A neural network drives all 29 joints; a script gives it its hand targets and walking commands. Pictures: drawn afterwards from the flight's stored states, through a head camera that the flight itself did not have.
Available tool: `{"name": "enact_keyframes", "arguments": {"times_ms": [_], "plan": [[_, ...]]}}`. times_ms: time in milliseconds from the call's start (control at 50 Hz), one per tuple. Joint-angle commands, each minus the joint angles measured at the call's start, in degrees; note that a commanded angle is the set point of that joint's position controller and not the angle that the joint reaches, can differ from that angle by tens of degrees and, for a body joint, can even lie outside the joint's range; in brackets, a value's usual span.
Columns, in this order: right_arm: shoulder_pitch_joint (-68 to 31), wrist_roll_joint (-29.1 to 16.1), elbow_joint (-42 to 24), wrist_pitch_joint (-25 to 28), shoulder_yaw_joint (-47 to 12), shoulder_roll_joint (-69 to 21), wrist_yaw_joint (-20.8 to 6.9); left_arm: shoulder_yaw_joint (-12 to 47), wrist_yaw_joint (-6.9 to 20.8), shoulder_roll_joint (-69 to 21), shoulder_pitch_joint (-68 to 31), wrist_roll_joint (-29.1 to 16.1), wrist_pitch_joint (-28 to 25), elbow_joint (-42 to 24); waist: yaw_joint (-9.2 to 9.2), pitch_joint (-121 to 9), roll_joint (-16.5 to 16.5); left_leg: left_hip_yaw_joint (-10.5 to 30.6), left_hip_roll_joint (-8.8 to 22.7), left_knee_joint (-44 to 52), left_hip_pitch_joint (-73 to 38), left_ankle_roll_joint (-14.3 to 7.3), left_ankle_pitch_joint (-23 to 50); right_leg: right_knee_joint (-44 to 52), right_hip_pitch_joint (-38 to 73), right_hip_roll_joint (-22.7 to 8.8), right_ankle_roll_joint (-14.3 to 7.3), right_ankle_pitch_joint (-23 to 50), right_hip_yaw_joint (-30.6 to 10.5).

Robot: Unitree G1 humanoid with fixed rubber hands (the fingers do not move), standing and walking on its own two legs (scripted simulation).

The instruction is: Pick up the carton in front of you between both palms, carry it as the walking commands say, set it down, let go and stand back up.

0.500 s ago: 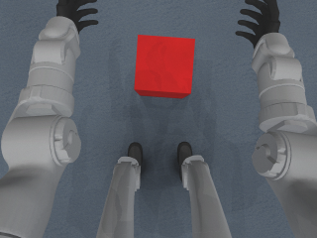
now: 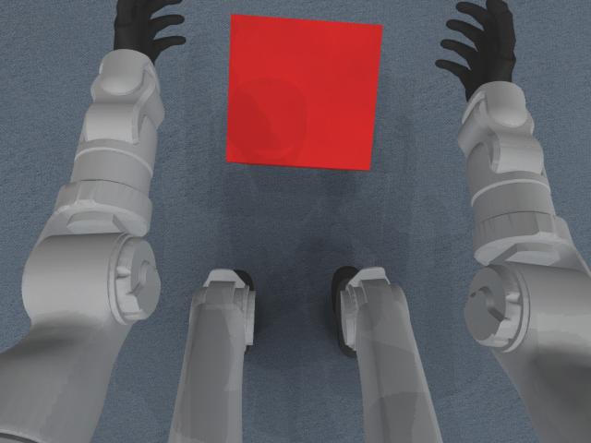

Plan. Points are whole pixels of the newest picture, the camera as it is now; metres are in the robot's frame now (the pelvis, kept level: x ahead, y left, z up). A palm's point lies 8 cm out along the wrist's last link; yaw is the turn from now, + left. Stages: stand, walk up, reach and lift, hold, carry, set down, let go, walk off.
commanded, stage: reach and lift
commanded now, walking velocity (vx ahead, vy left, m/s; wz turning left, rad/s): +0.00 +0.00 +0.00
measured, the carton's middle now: (299, 109) +0.51 +0.00 -0.40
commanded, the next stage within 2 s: none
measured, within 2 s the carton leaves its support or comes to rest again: leaves its support in 1.36 s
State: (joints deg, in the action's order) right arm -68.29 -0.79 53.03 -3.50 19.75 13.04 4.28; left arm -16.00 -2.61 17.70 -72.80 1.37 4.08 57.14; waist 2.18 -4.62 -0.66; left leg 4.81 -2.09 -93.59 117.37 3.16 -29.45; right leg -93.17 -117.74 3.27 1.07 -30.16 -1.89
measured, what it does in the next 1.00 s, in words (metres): lowers itself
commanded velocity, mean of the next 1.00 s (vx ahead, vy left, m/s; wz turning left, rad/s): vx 0.00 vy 0.00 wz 0.00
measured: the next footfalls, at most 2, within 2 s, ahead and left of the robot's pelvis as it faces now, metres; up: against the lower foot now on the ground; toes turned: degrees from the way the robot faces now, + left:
none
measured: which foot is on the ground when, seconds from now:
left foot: down 0.00-1.00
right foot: down 0.00-1.00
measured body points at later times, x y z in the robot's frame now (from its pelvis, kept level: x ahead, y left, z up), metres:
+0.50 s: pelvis -0.07 +0.01 -0.15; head +0.31 +0.01 +0.07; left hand +0.52 +0.18 -0.33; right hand +0.51 -0.19 -0.33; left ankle +0.04 +0.14 -0.49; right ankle +0.05 -0.12 -0.49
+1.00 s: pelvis -0.06 +0.01 -0.16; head +0.32 +0.01 +0.07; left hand +0.53 +0.15 -0.34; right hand +0.52 -0.15 -0.34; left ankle +0.04 +0.13 -0.49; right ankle +0.05 -0.12 -0.49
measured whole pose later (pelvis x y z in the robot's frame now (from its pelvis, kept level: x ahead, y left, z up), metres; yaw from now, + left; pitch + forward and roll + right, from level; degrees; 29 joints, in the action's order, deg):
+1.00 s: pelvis -0.06 +0.01 -0.16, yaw +1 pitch +35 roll -1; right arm -91.5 -10.6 66.6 -4.9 8.0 18.7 5.8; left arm -3.4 -5.7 20.2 -93.3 -10.3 5.6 66.9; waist 1.4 26.4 0.0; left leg 3.2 -2.4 -128.1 128.0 2.6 -35.1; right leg -126.8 -127.9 1.8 3.1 -33.9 -1.7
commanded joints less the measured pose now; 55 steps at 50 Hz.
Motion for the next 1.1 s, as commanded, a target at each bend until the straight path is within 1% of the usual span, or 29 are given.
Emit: {"name": "enact_keyframes", "arguments": {"times_ms": [0,20,40,60,100,140,160,180,200,260,300,340,360,400,440,500,540,580,620,700,760,820,880,920,940,980,1000,1040,1080], "plan": [[-12.3,-6.7,-7.0,-1.0,-8.0,5.6,2.0,5.1,-2.1,9.9,-9.5,-6.4,-0.3,-2.4,-0.73,-70.2,4.9,-8.6,-1.6,-6.9,-18.0,0.3,28.5,-8.9,51.4,-0.1,3.9,48.9,1.5],[-14.5,-7.0,-7.4,-1.1,-7.9,6.8,2.3,5.5,-2.2,10.6,-11.9,-7.4,-0.4,-4.1,-1.47,-68.5,4.2,-9.3,-1.7,-8.1,-14.0,0.5,25.6,-10.4,51.6,-0.2,3.9,47.2,1.7],[-15.9,-7.1,-9.3,-1.2,-7.5,7.6,2.5,5.4,-2.5,11.9,-14.4,-8.0,-0.5,-7.6,-0.95,-69.8,5.2,-9.2,-1.8,-9.5,-13.4,0.4,24.9,-12.5,52.7,-0.3,3.9,47.7,2.1],[-16.6,-7.3,-10.0,-1.2,-7.5,8.5,2.6,6.3,-2.9,12.4,-16.3,-8.7,-0.5,-9.6,0.07,-72.1,4.9,-9.2,-1.8,-10.7,-14.8,0.2,25.0,-14.0,52.2,-0.1,3.9,47.0,2.9],[-20.3,-7.4,-11.4,-1.4,-6.5,11.9,3.0,8.5,-3.3,12.5,-21.3,-10.0,0.2,-12.7,0.95,-72.4,1.3,-7.9,-1.7,-13.9,-23.7,0.1,29.5,-16.5,41.1,0.8,3.8,41.7,5.0],[-22.6,-7.7,-8.1,-1.8,-5.5,14.7,3.1,10.3,-3.6,11.7,-25.5,-10.7,1.5,-11.4,1.51,-67.6,-3.6,-6.3,-1.3,-17.0,-34.8,0.3,33.0,-17.1,25.4,1.1,3.5,32.6,6.9],[-24.0,-8.2,-6.4,-2.1,-5.4,15.7,3.0,10.9,-3.5,11.5,-27.5,-11.2,2.1,-10.1,1.9,-64.4,-5.7,-5.8,-0.9,-17.9,-38.3,0.4,32.3,-17.0,19.5,1.0,3.2,27.9,7.4],[-25.5,-8.6,-4.1,-2.5,-5.5,16.4,2.8,11.0,-3.2,11.8,-29.9,-11.4,2.8,-7.8,2.15,-59.9,-6.7,-5.3,-0.4,-18.3,-40.0,0.2,27.4,-16.5,13.7,0.4,2.8,20.7,7.7],[-28.1,-8.8,-1.7,-2.9,-5.2,17.0,2.6,11.1,-3.0,11.6,-32.0,-11.7,3.5,-6.2,1.83,-55.0,-8.1,-5.5,-0.1,-18.1,-37.5,0.5,21.6,-16.6,11.9,0.0,2.3,16.1,7.5],[-32.7,-8.5,6.4,-3.6,-5.0,16.2,1.5,11.3,-2.2,11.4,-35.1,-10.9,4.2,1.5,2.68,-42.4,-7.4,-5.9,0.8,-17.5,-25.8,0.7,8.1,-17.6,12.7,-1.4,1.8,8.1,6.7],[-35.9,-8.4,9.2,-3.2,-5.3,16.0,0.9,10.7,-1.7,12.3,-36.8,-9.9,3.9,5.5,2.1,-38.4,-6.2,-5.9,1.1,-18.6,-22.5,0.3,4.0,-18.8,13.4,-2.0,1.7,5.3,6.1],[-39.2,-8.4,10.8,-2.5,-6.4,16.4,0.5,10.3,-1.5,13.1,-39.0,-9.8,3.3,7.4,1.45,-36.6,-4.7,-5.9,1.4,-20.0,-20.3,0.0,2.7,-20.2,14.9,-2.5,1.7,4.5,5.5],[-41.0,-8.4,10.6,-2.1,-7.5,16.6,0.6,9.8,-1.5,14.0,-40.6,-9.9,2.8,6.4,0.65,-37.5,-3.2,-5.8,1.4,-20.6,-19.9,-0.3,3.9,-20.9,16.5,-2.4,1.7,5.2,5.2],[-43.5,-8.3,8.4,-1.2,-8.8,17.1,1.1,10.3,-1.7,16.2,-42.7,-10.7,1.7,5.0,1.45,-39.0,-1.5,-6.1,1.2,-22.0,-20.1,-0.9,6.5,-21.8,19.3,-2.3,1.8,8.5,5.1],[-43.4,-8.8,8.6,-0.7,-10.0,16.8,1.4,11.1,-2.0,16.4,-41.7,-11.3,1.1,6.6,1.53,-38.8,-0.7,-6.3,1.2,-22.9,-20.3,-0.9,9.1,-22.6,21.8,-2.2,2.0,12.1,4.8],[-42.5,-10.7,10.0,-0.3,-11.3,16.1,1.4,10.6,-2.4,15.2,-39.1,-11.2,0.4,9.5,-0.94,-39.5,-0.9,-6.6,0.9,-24.2,-22.0,-0.8,13.0,-24.1,23.9,-1.8,2.3,15.8,4.5],[-41.1,-11.5,10.4,-0.1,-12.0,15.7,1.2,10.8,-2.5,13.6,-37.9,-11.3,0.1,9.3,-1.89,-41.6,-1.5,-6.9,0.7,-25.1,-24.6,-0.7,16.8,-25.0,24.8,-1.3,2.4,18.4,4.8],[-39.4,-11.6,10.6,0.0,-12.3,15.5,1.1,11.3,-2.6,12.2,-37.3,-11.5,-0.1,8.0,-1.58,-44.2,-1.8,-7.1,0.4,-26.1,-26.3,-0.5,20.3,-25.8,25.9,-0.9,2.4,21.6,5.1],[-37.3,-11.2,10.7,0.3,-12.0,15.1,1.3,12.1,-2.7,11.3,-36.7,-11.7,-0.4,6.1,-0.29,-46.3,-1.9,-7.1,0.2,-26.9,-26.9,-0.4,23.0,-26.5,26.9,-0.4,2.4,25.2,5.4],[-35.1,-9.4,10.8,0.8,-10.6,14.6,1.9,12.6,-2.8,10.3,-35.0,-12.5,-0.8,3.8,1.63,-46.6,-1.6,-7.0,-0.3,-27.6,-24.8,-0.1,24.1,-26.9,26.5,0.0,1.9,28.1,5.4],[-36.0,-8.8,9.2,0.9,-9.8,14.4,2.1,12.5,-2.9,9.6,-34.8,-12.9,-0.7,3.1,1.79,-45.7,-2.0,-6.8,-0.5,-27.4,-23.6,0.0,22.4,-26.6,25.1,0.0,1.5,26.3,5.1],[-38.4,-9.2,7.5,0.7,-10.2,13.5,2.0,12.4,-3.1,9.1,-35.7,-12.7,-0.3,3.1,0.79,-43.5,-2.5,-6.7,-0.8,-26.4,-22.7,-0.2,19.0,-26.0,23.8,0.1,1.3,22.2,5.0],[-41.6,-10.1,6.7,-0.1,-12.3,8.9,1.4,13.0,-2.8,5.5,-37.9,-12.0,0.4,3.4,-0.47,-40.1,-2.0,-7.0,-1.1,-25.0,-22.1,-0.5,14.8,-25.0,23.3,0.4,1.3,17.3,5.2],[-45.0,-9.8,7.1,-1.4,-14.2,-1.0,-0.5,13.5,-1.0,-3.3,-40.8,-10.7,1.4,4.5,-0.84,-36.5,-1.3,-7.3,-1.8,-24.1,-21.0,-0.8,11.3,-24.5,23.1,1.0,1.3,13.9,5.6],[-47.2,-8.8,7.5,-2.3,-14.7,-8.5,-2.2,13.5,0.6,-10.3,-42.6,-9.4,2.1,5.2,-0.86,-33.8,-0.8,-7.4,-2.2,-23.9,-20.0,-1.1,9.4,-24.3,22.4,1.5,1.3,12.0,5.7],[-51.6,-5.1,7.0,-4.1,-15.1,-27.1,-7.4,13.9,5.4,-28.9,-47.0,-5.8,4.2,5.8,-0.56,-27.7,-0.3,-7.9,-3.1,-24.0,-18.1,-1.3,6.5,-24.6,19.5,2.6,1.2,9.0,5.9],[-50.8,-3.2,6.7,-5.2,-14.5,-33.8,-10.0,14.0,8.1,-37.4,-47.1,-4.1,5.4,5.3,-0.13,-24.9,-0.6,-8.2,-3.8,-24.1,-17.9,-1.6,5.7,-24.8,18.2,3.1,1.0,7.9,6.1],[-50.3,-1.7,5.4,-6.6,-14.2,-41.6,-13.8,13.9,11.9,-46.6,-45.6,-3.1,6.7,3.1,-0.6,-25.2,-1.6,-8.4,-4.5,-24.2,-18.3,-1.8,7.3,-25.5,14.8,3.6,0.7,7.6,7.2],[-49.5,-2.4,2.0,-7.2,-14.4,-44.2,-15.9,15.1,13.6,-49.9,-43.9,-4.1,7.4,0.4,-0.89,-28.6,-2.3,-8.8,-4.6,-24.5,-20.4,-2.1,11.0,-25.6,13.5,3.9,0.7,9.8,8.1]]}}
